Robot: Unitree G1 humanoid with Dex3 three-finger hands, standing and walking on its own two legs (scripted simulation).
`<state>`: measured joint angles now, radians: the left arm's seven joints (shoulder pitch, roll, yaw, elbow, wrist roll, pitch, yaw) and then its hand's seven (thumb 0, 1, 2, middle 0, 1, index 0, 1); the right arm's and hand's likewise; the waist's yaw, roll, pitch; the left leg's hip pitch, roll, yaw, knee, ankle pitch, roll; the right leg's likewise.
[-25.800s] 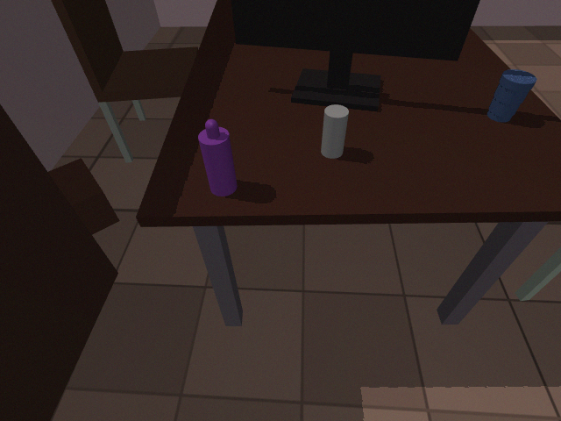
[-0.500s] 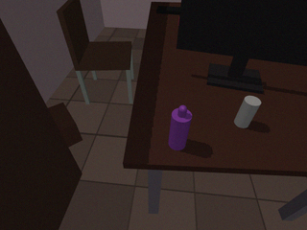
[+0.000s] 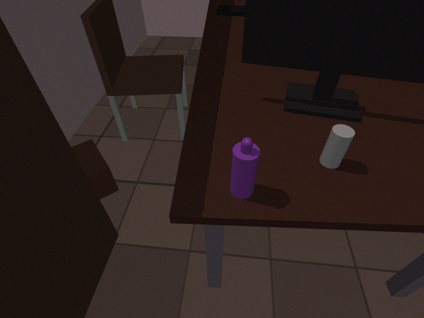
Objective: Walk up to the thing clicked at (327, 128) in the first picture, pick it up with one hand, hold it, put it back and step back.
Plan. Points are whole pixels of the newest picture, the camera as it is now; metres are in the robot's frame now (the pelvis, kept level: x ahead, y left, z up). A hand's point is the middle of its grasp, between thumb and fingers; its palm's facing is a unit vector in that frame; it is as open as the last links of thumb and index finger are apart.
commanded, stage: home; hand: right
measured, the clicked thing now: (336, 147) +0.53 -0.29 +0.02
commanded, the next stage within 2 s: stand in 1.02 s
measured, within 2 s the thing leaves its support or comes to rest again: neither
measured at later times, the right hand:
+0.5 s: hand out of the picture +0.08 -0.26 -0.15, palm faces -0.04 +0.93 -0.37, open 17.5 cm
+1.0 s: hand out of the picture +0.08 -0.25 -0.15, palm faces -0.04 +0.93 -0.36, open 17.6 cm
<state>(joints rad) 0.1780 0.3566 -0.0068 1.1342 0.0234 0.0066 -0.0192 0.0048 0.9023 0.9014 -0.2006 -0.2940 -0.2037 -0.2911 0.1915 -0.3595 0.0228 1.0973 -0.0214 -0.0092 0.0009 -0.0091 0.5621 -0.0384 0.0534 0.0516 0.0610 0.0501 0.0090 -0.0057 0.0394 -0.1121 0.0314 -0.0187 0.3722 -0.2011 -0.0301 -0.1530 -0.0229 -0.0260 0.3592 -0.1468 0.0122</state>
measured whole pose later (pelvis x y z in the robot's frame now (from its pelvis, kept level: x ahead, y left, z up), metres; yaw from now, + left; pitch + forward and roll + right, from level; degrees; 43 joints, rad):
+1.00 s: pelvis +0.02 +0.00 +0.00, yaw +0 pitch -3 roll +0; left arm 0.12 0.35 0.00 1.14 0.02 0.00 -0.01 0.00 0.90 0.90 -0.20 -0.30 -0.20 -0.29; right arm 0.14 -0.36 0.01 1.11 -0.02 -0.01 0.00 -0.01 0.56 -0.04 0.05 0.05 0.06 0.05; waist 0.00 0.00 0.05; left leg -0.08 0.03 -0.02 0.33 -0.20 -0.03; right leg -0.12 -0.03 -0.03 0.33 -0.15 0.02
